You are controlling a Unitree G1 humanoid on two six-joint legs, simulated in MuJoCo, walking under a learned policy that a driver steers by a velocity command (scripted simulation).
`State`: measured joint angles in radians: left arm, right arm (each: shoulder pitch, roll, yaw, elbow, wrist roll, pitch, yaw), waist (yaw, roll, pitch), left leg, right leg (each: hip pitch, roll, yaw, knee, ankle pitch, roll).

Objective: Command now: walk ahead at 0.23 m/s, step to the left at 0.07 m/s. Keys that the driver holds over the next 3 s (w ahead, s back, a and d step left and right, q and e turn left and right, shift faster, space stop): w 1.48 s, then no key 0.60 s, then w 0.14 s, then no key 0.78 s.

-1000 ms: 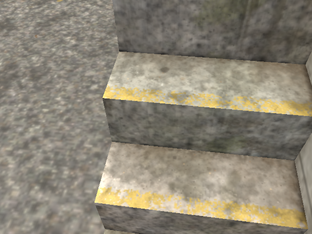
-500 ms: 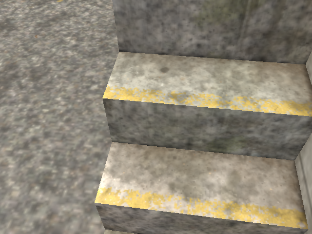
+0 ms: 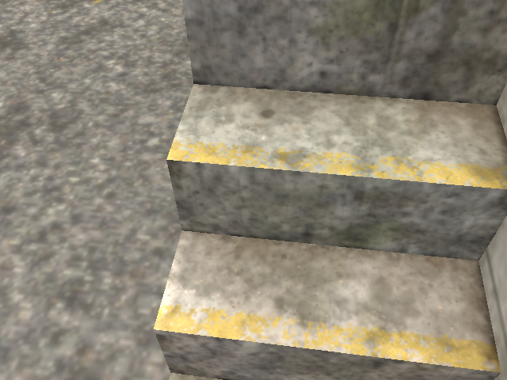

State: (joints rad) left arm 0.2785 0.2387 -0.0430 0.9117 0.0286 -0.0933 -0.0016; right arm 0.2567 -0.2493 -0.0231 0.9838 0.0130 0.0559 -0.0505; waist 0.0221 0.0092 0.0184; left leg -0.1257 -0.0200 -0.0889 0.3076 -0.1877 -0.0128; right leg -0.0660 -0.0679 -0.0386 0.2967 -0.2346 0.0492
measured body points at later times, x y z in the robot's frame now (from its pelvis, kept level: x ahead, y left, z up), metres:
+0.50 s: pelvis +0.00 +0.00 +0.00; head +0.02 -0.01 +0.45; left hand +0.06 +0.25 -0.13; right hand +0.04 -0.27 -0.15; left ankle -0.02 +0.13 -0.75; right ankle -0.05 -0.14 -0.75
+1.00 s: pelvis +0.00 +0.00 +0.00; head +0.01 -0.01 +0.45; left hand +0.06 +0.25 -0.13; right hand +0.04 -0.27 -0.15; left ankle -0.02 +0.13 -0.75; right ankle -0.05 -0.14 -0.75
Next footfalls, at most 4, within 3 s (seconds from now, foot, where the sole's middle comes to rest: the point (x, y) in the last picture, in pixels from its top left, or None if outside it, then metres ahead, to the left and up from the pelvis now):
none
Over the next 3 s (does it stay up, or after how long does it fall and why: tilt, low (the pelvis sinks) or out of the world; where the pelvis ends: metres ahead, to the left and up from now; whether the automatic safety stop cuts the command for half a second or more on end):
stays up -0.02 -0.02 0.00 its command is cut before an obstacle from the start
